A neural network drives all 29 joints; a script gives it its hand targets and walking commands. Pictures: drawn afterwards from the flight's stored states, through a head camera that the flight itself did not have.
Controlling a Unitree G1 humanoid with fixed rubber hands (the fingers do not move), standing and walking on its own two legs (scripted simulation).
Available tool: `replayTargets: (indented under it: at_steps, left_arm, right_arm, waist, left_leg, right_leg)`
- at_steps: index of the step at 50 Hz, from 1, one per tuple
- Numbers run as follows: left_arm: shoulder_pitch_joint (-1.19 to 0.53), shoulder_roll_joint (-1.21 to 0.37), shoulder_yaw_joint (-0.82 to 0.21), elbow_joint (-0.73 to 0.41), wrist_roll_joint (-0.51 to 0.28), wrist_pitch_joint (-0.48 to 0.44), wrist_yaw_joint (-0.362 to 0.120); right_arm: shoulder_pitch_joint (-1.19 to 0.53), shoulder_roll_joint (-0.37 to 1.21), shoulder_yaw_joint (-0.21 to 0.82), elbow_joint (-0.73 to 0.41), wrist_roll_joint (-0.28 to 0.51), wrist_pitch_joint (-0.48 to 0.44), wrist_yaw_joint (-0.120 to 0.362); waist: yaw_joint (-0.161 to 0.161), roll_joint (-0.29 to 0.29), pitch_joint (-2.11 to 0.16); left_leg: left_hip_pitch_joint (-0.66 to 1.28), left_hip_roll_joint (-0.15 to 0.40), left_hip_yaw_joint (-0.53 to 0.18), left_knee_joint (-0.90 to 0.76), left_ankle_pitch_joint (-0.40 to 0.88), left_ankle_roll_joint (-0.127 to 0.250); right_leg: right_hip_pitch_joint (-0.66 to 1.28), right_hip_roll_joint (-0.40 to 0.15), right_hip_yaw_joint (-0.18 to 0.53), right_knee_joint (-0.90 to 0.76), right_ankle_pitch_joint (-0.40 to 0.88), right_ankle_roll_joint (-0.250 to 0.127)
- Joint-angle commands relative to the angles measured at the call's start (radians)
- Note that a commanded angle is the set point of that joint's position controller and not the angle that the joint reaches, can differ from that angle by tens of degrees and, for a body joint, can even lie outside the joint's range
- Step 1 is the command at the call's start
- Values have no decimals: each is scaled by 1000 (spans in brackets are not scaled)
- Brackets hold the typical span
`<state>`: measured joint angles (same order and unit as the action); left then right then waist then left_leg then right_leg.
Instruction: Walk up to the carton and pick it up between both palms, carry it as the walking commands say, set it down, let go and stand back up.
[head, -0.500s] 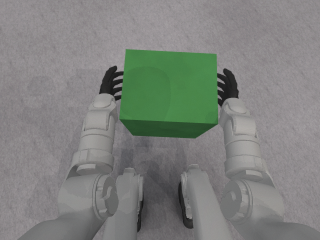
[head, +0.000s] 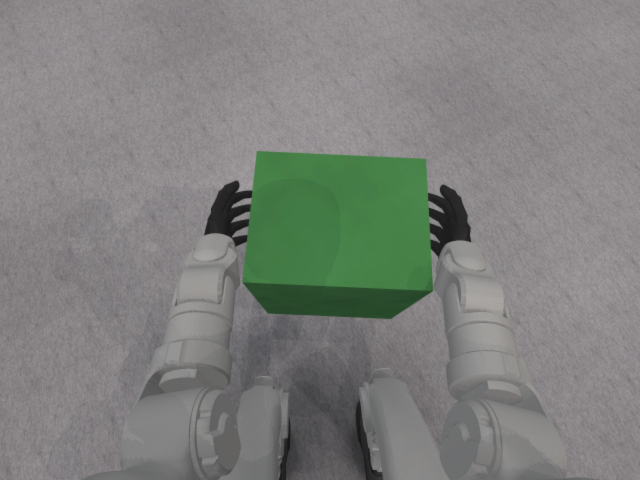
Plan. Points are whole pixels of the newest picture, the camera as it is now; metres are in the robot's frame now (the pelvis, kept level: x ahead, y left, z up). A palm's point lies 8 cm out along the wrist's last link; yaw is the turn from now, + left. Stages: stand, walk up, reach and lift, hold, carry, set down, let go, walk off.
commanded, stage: reach and lift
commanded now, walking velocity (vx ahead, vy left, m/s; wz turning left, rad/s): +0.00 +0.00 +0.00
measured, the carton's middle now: (334, 248) +0.42 -0.02 -0.11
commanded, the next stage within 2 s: none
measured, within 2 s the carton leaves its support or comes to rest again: neither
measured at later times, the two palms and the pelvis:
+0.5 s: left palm (204, 231) +0.40 +0.13 +0.03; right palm (476, 238) +0.37 -0.17 +0.03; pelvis +0.02 +0.00 +0.07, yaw +0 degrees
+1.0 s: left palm (181, 216) +0.38 +0.13 +0.10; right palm (510, 225) +0.35 -0.17 +0.11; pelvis +0.03 +0.00 +0.12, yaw +0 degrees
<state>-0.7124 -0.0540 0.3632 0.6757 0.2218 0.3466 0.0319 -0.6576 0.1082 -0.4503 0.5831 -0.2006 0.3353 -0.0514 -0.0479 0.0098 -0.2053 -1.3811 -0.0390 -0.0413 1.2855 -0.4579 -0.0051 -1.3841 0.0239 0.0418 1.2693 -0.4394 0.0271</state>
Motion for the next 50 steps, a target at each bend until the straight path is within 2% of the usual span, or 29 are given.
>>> replayTargets:
  at_steps: [1,28,39,50]
  left_arm:
    - [-589,-1073,-530,-13,-144,-43,-238]
    - [-389,-1075,-550,-82,-100,-28,-281]
    - [-336,-1083,-577,-124,-101,3,-297]
    - [-274,-1073,-596,-153,-105,52,-292]
  right_arm:
    - [-581,1058,611,52,142,0,259]
    - [-370,1064,631,-7,84,17,293]
    - [-318,1060,640,-42,74,48,311]
    - [-259,1045,652,-87,76,97,306]
  waist:
    - [-9,21,-730]
    - [-6,13,-529]
    - [-5,11,-462]
    - [-3,8,-364]
  left_leg:
    - [452,-122,10,-187,249,1]
    - [757,-86,-19,-502,363,8]
    - [901,-70,-27,-620,399,6]
    - [1033,-57,-39,-726,429,5]
  right_leg:
    - [465,133,-37,-157,274,-5]
    - [801,96,7,-477,383,-15]
    - [932,88,10,-587,410,-18]
    - [1072,82,23,-694,449,-20]
